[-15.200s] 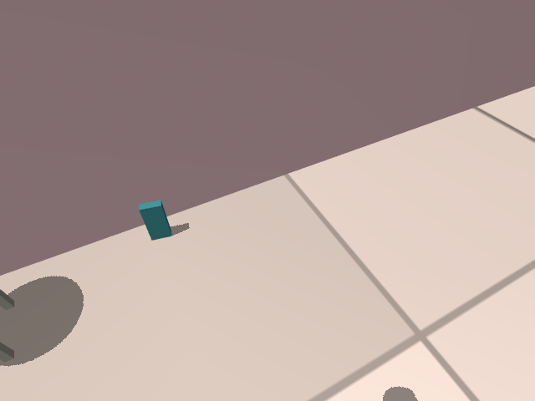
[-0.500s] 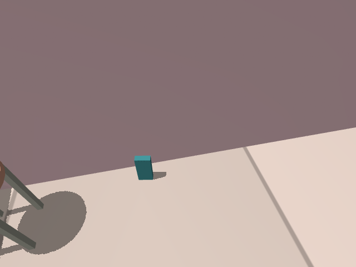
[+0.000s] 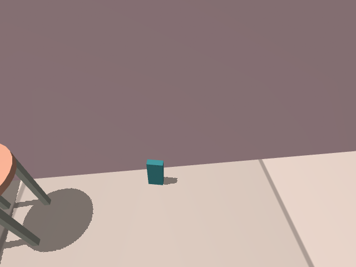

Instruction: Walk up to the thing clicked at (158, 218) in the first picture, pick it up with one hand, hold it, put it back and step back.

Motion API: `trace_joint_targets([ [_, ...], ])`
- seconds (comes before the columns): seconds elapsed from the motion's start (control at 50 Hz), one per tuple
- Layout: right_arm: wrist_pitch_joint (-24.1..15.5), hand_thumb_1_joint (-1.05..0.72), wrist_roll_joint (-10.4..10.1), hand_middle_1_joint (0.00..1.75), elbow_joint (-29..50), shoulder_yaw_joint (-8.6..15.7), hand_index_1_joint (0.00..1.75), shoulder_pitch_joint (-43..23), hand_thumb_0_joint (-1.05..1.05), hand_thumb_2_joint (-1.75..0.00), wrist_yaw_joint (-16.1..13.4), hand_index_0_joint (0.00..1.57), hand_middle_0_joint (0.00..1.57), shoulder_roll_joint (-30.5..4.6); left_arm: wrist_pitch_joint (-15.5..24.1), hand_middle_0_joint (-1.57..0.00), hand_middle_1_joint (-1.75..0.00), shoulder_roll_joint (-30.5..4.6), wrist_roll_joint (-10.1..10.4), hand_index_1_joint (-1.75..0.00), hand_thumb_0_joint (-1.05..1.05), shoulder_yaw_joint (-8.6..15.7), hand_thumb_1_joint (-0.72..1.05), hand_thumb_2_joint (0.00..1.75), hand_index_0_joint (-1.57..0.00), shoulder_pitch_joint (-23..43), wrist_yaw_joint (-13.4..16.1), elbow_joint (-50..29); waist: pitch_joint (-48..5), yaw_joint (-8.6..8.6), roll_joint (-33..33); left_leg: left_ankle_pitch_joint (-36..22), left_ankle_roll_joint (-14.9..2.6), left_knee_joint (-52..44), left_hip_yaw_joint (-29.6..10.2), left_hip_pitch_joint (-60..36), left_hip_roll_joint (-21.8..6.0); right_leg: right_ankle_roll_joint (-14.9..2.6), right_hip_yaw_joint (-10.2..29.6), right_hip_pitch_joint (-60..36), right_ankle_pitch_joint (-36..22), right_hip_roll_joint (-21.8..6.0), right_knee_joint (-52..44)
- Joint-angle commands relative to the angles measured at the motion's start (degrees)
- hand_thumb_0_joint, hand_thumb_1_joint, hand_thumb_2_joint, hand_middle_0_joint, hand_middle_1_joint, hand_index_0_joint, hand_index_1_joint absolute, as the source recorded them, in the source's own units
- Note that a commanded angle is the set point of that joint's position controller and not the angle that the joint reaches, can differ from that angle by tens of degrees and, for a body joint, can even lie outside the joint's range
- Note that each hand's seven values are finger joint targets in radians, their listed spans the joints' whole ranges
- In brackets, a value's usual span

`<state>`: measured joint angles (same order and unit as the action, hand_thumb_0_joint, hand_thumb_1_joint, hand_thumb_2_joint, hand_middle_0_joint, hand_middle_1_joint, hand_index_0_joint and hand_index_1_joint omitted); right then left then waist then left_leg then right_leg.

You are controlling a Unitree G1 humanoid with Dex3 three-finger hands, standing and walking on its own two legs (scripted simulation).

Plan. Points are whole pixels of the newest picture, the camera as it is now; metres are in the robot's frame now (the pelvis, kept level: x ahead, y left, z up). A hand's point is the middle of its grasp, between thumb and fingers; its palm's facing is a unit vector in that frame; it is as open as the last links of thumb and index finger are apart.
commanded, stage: walk up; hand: left
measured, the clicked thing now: (155, 172) +0.78 +0.15 -0.66
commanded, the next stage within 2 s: none
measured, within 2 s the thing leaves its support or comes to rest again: neither
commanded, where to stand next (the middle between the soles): +0.41 -0.05 m, yaw +0 degrees
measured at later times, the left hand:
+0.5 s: hand (95, 221) +0.27 +0.24 -0.13, palm faces -0.08 -0.91 -0.40, open 7.4 cm
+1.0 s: hand (108, 200) +0.35 +0.23 -0.16, palm faces -0.07 -0.94 -0.34, open 7.4 cm
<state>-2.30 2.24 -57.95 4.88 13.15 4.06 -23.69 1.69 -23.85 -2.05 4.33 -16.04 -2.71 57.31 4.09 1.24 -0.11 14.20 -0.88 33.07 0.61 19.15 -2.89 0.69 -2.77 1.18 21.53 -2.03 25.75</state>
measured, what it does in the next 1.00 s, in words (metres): walks ahead: right foot, then left foot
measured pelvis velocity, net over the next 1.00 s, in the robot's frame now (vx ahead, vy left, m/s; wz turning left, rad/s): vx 0.30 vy -0.03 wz -0.03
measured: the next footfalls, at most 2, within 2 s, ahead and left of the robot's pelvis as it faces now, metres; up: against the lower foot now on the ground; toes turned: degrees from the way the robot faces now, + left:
right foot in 0.46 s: +0.28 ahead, -0.16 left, +0.00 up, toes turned -5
left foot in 0.84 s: +0.40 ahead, +0.08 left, +0.00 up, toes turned +0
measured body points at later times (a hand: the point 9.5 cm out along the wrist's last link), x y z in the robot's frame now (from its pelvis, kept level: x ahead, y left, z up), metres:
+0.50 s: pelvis +0.17 -0.03 -0.01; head +0.18 -0.05 +0.44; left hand +0.28 +0.29 -0.10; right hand +0.18 -0.35 -0.14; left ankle +0.08 +0.12 -0.71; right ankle +0.25 -0.15 -0.73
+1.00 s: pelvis +0.30 -0.03 -0.01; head +0.32 -0.01 +0.44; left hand +0.35 +0.28 -0.14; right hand +0.38 -0.35 -0.10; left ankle +0.37 +0.08 -0.73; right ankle +0.29 -0.16 -0.69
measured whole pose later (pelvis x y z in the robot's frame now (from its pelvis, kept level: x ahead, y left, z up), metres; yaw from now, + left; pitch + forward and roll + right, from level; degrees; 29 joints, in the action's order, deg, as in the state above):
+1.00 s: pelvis +0.30 -0.03 -0.01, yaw -2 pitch -3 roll +0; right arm -4.1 1.0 -46.4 1.8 15.3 1.4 -21.5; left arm 0.3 -24.2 -0.4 1.9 -17.9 -1.5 49.0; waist 6.3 0.5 3.4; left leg 12.6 -1.6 34.8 3.6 19.1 -1.7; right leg -2.3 0.4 22.5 28.0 -1.2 55.9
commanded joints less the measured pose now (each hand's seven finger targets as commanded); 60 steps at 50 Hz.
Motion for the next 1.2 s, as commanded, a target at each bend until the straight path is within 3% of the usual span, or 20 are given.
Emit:
trace_joint_targets([
  [0.0,-2.5,-0.9,1.1,0.3,2.5,6.1,0.3,15.9,0.0,-0.9,-2.2,0.2,0.2,-19.2,1.1,-0.2,-0.3,-5.4,1.1,-0.3,0.0,0.9,0.9,0.9,-0.2,3.4,0.1,-9.4,-5.4,-9.37,-20.7,20.8,-7.52,-19.6,-31.3,-27.9,-14.9,-4.0,1.0,36.3,12.4,6.5,34.1],
  [0.02,-2.6,-0.9,-0.5,0.3,5.0,6.2,0.3,11.2,0.0,-0.9,-2.0,0.2,0.2,-20.8,0.6,-0.2,-0.3,-11.0,0.9,-0.3,0.0,2.0,0.9,0.9,-0.2,4.4,0.9,-8.8,-3.8,-7.85,-11.0,30.5,-12.88,-24.4,-41.4,-18.1,-19.7,-4.73,11.3,33.0,13.6,3.2,38.8],
  [0.04,-2.6,-0.9,-1.0,0.3,6.8,5.5,0.3,6.9,0.0,-0.9,-2.3,0.2,0.2,-19.2,0.7,-0.2,-0.3,-12.9,1.3,-0.3,0.0,1.7,0.9,0.9,-0.2,3.2,1.0,-8.5,-1.7,-5.41,-5.5,28.0,-13.25,-23.5,-37.1,-16.9,-19.4,-4.77,12.4,34.7,8.6,1.3,41.5],
  [0.16,-3.9,-0.9,-1.4,0.3,10.3,3.3,0.3,5.2,0.0,-0.9,-2.8,0.2,0.2,-14.1,0.4,-0.2,-0.3,-11.9,1.0,-0.3,0.0,1.9,0.9,0.9,-0.2,-2.5,-0.4,-6.3,0.5,-2.07,-6.7,3.3,-10.95,-21.4,-13.3,-11.6,-12.8,-1.02,8.0,29.0,-2.7,-2.7,28.5],
  [0.34,-3.5,-0.9,-1.7,0.3,13.1,3.1,0.3,5.6,0.0,-0.9,-2.5,0.2,0.2,-14.9,1.1,-0.2,-0.3,-10.1,0.9,-0.3,0.0,2.6,0.9,0.9,-0.2,4.5,-2.2,-10.4,2.8,-2.85,-6.6,5.8,-9.58,-18.7,-6.1,-4.0,-10.2,-1.99,1.0,18.8,-11.8,-2.2,10.9],
  [0.42,-2.9,-0.9,-1.5,0.3,14.3,1.8,0.3,6.3,0.0,-0.9,-2.7,0.2,0.2,-12.1,2.4,-0.2,-0.3,-11.4,0.7,-0.3,0.0,3.9,0.9,0.9,-0.2,-4.4,-1.0,-8.9,-2.9,2.61,0.9,-13.1,-6.69,3.1,-1.4,-2.3,-6.5,-3.96,-0.6,1.8,-7.7,1.2,3.2],
  [0.44,-3.0,-0.9,-1.9,0.3,15.1,0.6,0.3,8.6,0.0,-0.9,-2.8,0.2,0.2,-8.7,3.2,-0.2,-0.3,-15.1,0.3,-0.3,0.0,5.3,0.9,0.9,-0.2,-10.8,-0.1,-8.3,-7.7,5.22,12.0,-9.3,-4.1,21.5,2.1,4.0,-1.8,-6.84,11.3,-6.7,-2.8,-6.6,-3.1],
  [0.46,-2.9,-0.9,-2.5,0.3,15.9,0.0,0.3,9.8,0.0,-0.9,-3.0,0.2,0.2,-7.8,3.5,-0.2,-0.3,-20.1,1.1,-0.3,0.0,5.9,0.9,0.9,-0.2,-11.6,0.3,-9.1,-7.4,4.51,19.9,13.9,-1.45,31.4,3.2,17.4,6.2,-13.43,37.2,-10.6,-1.9,-20.7,-11.3],
  [0.48,-2.3,-0.9,-1.8,0.3,14.3,1.1,0.3,7.5,0.0,-0.9,-3.8,0.2,0.2,-12.1,3.2,-0.2,-0.3,-19.5,1.9,-0.3,0.0,5.5,0.9,0.9,-0.2,-9.2,0.3,-10.3,-4.3,4.13,11.5,16.6,-1.54,36.2,-4.1,16.0,2.8,-17.09,38.5,-3.0,-2.9,-23.0,-9.8],
  [0.58,-1.7,-0.9,-2.2,0.3,11.0,1.2,0.3,11.3,0.0,-0.9,-2.4,0.2,0.2,-10.8,3.2,-0.2,-0.3,-13.1,2.0,-0.3,0.0,3.3,0.9,0.9,-0.2,-1.8,0.9,-13.6,-0.9,-0.74,10.4,6.2,-0.3,26.2,-3.1,9.5,-0.3,-13.74,12.8,9.1,-14.8,-11.6,-9.0],
  [0.7,-2.6,-0.9,-1.3,0.3,13.2,1.1,0.3,5.5,0.0,-0.9,-1.7,0.2,0.2,-8.7,2.9,-0.2,-0.3,-13.7,1.1,-0.3,0.0,3.3,0.9,0.9,-0.2,-2.6,0.5,-16.0,-1.4,1.07,8.8,0.9,0.95,6.3,2.0,3.5,-0.4,-14.36,8.7,11.5,-16.4,-12.3,-6.3],
  [0.78,-3.4,-0.9,-1.1,0.3,11.4,1.3,0.3,10.1,0.0,-0.9,-3.3,0.2,0.2,-8.1,1.4,-0.2,-0.3,-10.6,1.8,-0.3,0.0,0.9,0.9,0.9,-0.2,0.2,1.3,-16.9,-5.1,-3.19,2.9,-9.6,-1.06,-3.7,2.7,-13.2,2.5,-9.69,4.3,19.2,-21.4,-8.9,8.5],
  [0.8,-3.5,-0.9,-0.7,0.3,11.4,2.1,0.3,11.3,0.0,-0.9,-3.9,0.2,0.2,-11.6,1.2,-0.2,-0.3,-8.3,2.1,-0.3,0.0,-0.1,0.9,0.9,-0.2,-0.8,1.4,-17.0,-5.9,-3.95,-5.1,-9.3,-2.77,-7.2,-4.6,-16.8,-3.2,-6.77,1.9,23.6,-14.1,-5.1,15.1],
  [0.84,-3.5,-0.9,-1.5,0.3,13.7,4.2,0.3,11.8,0.0,-0.9,-3.7,0.2,0.2,-19.6,0.2,-0.2,-0.3,-11.0,2.0,-0.3,0.0,1.1,0.9,0.9,-0.2,-5.6,2.0,-15.4,-7.4,-4.01,-9.9,5.0,-14.88,-15.8,-33.3,-16.7,-21.5,-3.74,3.6,30.9,14.5,2.2,34.8],
  [0.86,-3.2,-0.9,-1.8,0.3,13.8,4.1,0.3,9.9,0.0,-0.9,-3.8,0.2,0.2,-18.3,0.0,-0.2,-0.3,-12.7,1.7,-0.3,0.0,1.3,0.9,0.9,-0.2,-5.1,2.4,-14.2,-4.0,-3.12,-6.6,7.3,-15.87,-16.2,-31.9,-12.7,-20.9,-3.83,6.1,31.8,13.3,0.7,38.5],
  [0.94,-2.9,-0.9,-1.5,0.3,14.7,2.2,0.3,3.8,0.0,-0.9,-4.2,0.2,0.2,-14.7,-0.1,-0.2,-0.3,-11.6,1.6,-0.3,0.0,1.4,0.9,0.9,-0.2,-7.2,1.8,-11.0,-2.1,-0.68,-10.3,0.1,-11.02,-14.2,-14.3,-5.8,-12.6,-3.21,5.4,26.8,5.6,-2.2,29.9],
  [1.08,-0.1,-0.9,-2.1,0.3,15.2,-0.4,0.3,-2.5,0.0,-0.9,-3.8,0.2,0.2,-10.8,0.9,-0.2,-0.3,-9.6,0.9,-0.3,0.0,1.7,0.9,0.9,-0.2,-7.6,2.7,-6.6,-4.3,1.36,-6.4,2.6,-6.54,-2.7,-5.6,8.2,-7.7,-2.59,0.2,6.5,-6.9,1.5,7.6],
  [1.12,0.7,-0.9,-2.7,0.3,14.4,-1.9,0.3,-0.4,0.0,-0.9,-3.6,0.2,0.2,-6.4,2.1,-0.2,-0.3,-13.7,0.0,-0.3,0.0,2.1,0.9,0.9,-0.2,-3.8,3.2,-8.1,-3.3,-0.28,5.9,7.9,-1.3,9.3,-1.2,10.7,-0.8,-6.98,20.8,9.3,-4.7,-11.4,-4.2],
  [1.14,1.4,-0.9,-2.6,0.3,13.1,-1.1,0.3,-1.0,0.0,-0.9,-4.2,0.2,0.2,-8.0,2.1,-0.2,-0.3,-17.0,0.7,-0.3,0.0,2.1,0.9,0.9,-0.2,0.3,3.2,-8.8,-1.4,-0.53,8.6,17.5,-0.51,15.1,-1.1,5.3,1.8,-13.0,29.3,20.3,0.9,-19.4,-9.1],
  [1.18,1.3,-0.9,-2.8,0.3,10.2,-0.7,0.3,0.0,0.0,-0.9,-4.2,0.2,0.2,-9.8,2.0,-0.2,-0.3,-15.0,1.0,-0.3,0.0,1.2,0.9,0.9,-0.2,4.9,3.2,-9.1,-0.5,-2.03,6.5,15.3,-0.71,13.0,-3.2,1.7,0.3,-13.05,22.2,21.1,-6.4,-15.8,-4.6],
])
